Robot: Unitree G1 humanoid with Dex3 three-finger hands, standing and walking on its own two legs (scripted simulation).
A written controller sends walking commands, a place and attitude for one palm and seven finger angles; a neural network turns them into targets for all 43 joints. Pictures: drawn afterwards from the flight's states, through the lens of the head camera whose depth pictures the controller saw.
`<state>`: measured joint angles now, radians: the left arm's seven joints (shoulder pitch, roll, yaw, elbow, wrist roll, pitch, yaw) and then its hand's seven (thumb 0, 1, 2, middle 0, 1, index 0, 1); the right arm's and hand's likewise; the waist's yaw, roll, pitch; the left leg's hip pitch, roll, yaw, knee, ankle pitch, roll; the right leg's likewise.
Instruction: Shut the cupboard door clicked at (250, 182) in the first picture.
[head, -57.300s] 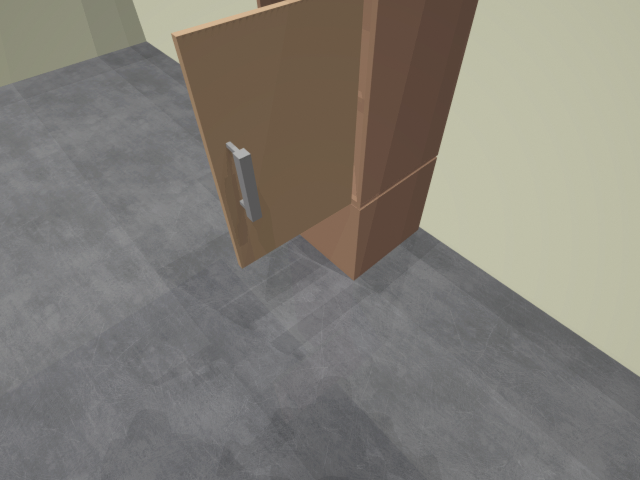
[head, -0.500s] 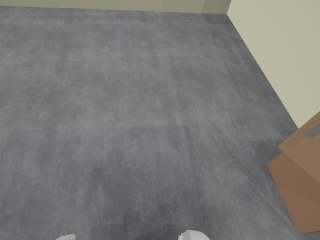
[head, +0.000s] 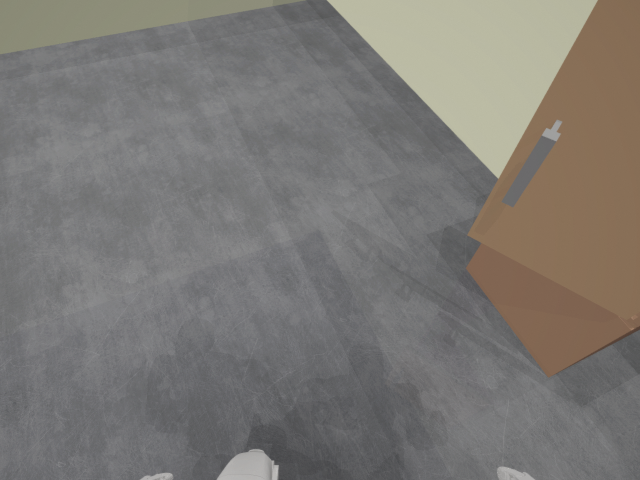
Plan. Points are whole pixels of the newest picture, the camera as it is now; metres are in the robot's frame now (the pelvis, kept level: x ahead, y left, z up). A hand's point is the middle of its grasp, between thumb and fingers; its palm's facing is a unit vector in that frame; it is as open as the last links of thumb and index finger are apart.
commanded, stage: turn to face it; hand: left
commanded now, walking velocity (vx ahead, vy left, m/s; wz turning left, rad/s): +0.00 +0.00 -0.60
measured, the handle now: (532, 164) +0.67 -0.36 -0.05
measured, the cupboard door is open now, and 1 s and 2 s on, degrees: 30 30 30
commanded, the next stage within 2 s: take the last steps up to it in 0.94 s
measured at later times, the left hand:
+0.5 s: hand (205, 432) +0.19 +0.18 -0.16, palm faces -0.31 -0.91 -0.26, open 7.4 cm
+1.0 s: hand (236, 435) +0.19 +0.14 -0.18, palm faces -0.44 -0.88 -0.18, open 7.4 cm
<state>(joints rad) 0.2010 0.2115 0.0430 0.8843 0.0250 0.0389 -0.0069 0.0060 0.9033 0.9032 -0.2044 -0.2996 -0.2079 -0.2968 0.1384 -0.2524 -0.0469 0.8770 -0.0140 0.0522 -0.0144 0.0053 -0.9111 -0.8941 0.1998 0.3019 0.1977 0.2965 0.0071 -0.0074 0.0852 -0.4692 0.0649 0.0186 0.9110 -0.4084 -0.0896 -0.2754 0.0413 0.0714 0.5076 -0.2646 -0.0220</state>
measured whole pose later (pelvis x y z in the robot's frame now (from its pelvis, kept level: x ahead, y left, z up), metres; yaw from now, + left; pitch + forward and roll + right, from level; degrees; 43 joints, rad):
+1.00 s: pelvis +0.04 +0.01 -0.01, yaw -30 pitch +0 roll -1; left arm 0.22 0.22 0.06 0.95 0.01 0.06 0.00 0.01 0.90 0.90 -0.20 -0.30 -0.21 -0.30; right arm 0.20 -0.19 -0.01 0.92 -0.03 0.01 -0.02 0.00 -0.91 -0.89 0.20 0.30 0.20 0.30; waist 0.01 -0.05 0.04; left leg -0.30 0.04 0.07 0.60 -0.31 0.02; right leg -0.34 0.04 0.06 0.76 -0.47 0.00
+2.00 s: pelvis +0.19 -0.19 +0.01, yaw -36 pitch -1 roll -1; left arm 0.25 0.17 0.05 1.05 0.03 0.00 -0.01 0.01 0.91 0.90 -0.20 -0.30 -0.20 -0.30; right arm 0.25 -0.17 -0.03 1.03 -0.04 -0.03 -0.03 -0.01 -0.94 -0.89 0.20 0.30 0.20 0.30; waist 0.00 -0.01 0.06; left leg -0.21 0.05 0.14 0.46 -0.23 0.04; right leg -0.45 -0.07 -0.03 0.91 -0.35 -0.01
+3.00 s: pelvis +0.17 -0.18 +0.01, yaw -38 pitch -2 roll +1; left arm 0.28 0.14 -0.01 1.11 0.01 0.01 0.04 0.01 0.91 0.90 -0.20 -0.30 -0.20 -0.30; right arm 0.26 -0.17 -0.01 1.12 -0.01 0.01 -0.02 0.00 -0.92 -0.89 0.20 0.30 0.20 0.30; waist -0.02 0.00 0.03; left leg -0.19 -0.02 0.12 0.39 -0.17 0.04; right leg -0.09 0.00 0.01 0.42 -0.29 -0.01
